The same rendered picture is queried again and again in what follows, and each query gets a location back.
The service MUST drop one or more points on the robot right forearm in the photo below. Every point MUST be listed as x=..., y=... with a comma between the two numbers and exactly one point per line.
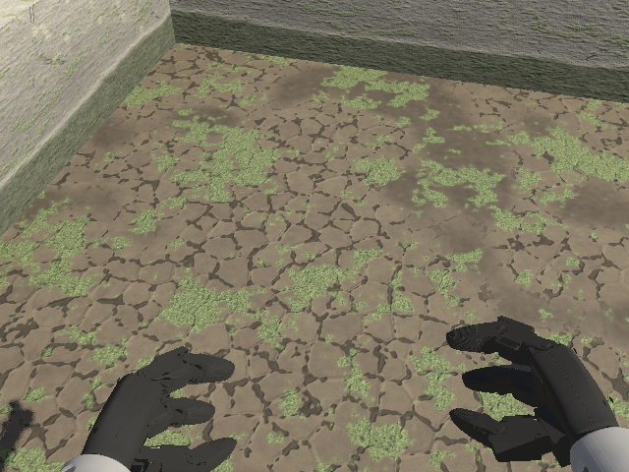
x=603, y=450

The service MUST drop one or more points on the left robot hand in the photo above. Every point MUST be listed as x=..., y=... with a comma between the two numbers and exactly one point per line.
x=139, y=407

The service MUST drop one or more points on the right robot hand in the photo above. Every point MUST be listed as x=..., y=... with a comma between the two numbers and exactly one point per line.
x=543, y=374

